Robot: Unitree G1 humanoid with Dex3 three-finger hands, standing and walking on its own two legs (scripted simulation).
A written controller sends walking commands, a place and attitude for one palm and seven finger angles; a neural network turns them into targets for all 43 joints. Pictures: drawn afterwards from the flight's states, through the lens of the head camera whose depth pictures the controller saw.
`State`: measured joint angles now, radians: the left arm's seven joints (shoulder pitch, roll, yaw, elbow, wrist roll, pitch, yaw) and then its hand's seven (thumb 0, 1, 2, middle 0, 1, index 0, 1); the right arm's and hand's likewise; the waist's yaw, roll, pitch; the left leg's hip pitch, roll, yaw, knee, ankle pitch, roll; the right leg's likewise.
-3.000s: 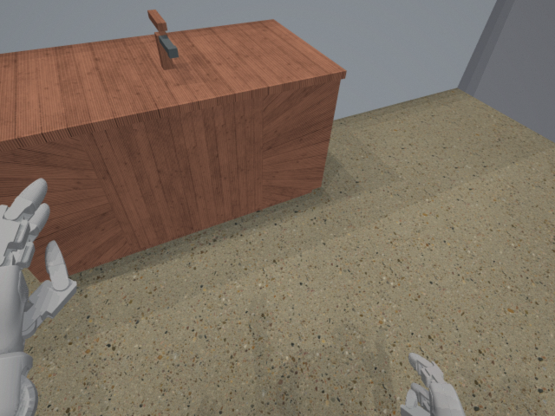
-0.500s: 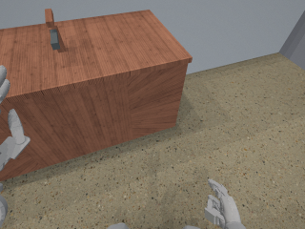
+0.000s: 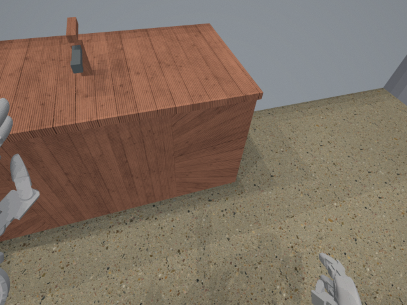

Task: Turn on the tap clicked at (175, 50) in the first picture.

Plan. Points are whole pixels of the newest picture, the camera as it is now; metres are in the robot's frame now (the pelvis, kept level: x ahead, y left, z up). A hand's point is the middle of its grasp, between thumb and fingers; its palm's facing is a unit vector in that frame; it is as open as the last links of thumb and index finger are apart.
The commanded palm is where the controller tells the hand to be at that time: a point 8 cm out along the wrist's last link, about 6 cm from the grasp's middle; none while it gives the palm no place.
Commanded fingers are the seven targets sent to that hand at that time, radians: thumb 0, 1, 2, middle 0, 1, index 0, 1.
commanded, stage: take the last steps up to it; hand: left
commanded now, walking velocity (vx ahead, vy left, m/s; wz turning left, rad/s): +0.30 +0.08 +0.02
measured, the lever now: (76, 66) +0.74 +0.43 +0.05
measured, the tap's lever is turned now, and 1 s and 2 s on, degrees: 0 0 0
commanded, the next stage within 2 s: come to a stop and stand still in 1.56 s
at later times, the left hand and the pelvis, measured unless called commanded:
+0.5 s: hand (89, 153) +0.29 +0.20 +0.19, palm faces +0.44 -0.79 -0.43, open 7.4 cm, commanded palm +0.23 +0.24 +0.19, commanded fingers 0.00 0.90 0.90 -0.20 -0.30 -0.20 -0.30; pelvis +0.07 -0.04 +0.01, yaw +1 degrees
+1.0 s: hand (71, 102) +0.40 +0.26 +0.19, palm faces +0.45 -0.82 -0.34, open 7.4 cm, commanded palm +0.32 +0.30 +0.19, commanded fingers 0.00 0.90 0.90 -0.20 -0.30 -0.20 -0.30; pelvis +0.17 +0.01 +0.01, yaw +2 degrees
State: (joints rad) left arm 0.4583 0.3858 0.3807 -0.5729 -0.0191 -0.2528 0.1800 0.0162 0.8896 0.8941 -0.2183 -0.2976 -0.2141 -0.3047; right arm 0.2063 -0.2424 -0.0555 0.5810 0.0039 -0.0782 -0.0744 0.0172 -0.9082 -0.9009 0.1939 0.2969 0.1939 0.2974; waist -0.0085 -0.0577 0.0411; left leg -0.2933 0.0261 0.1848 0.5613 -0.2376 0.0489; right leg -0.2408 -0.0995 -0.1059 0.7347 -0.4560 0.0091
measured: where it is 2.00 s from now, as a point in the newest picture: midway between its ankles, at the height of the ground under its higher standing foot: (200, 287)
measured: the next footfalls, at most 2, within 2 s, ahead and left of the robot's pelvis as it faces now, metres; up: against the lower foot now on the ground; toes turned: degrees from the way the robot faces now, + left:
right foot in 0.34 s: +0.15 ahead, -0.12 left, +0.00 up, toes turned -9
left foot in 0.84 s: +0.23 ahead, +0.12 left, +0.00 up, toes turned +11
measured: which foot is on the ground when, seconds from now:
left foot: down 0.00-0.36, up 0.38-0.82, down 0.84-1.00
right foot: up 0.00-0.32, down 0.34-0.86, up 0.88-1.00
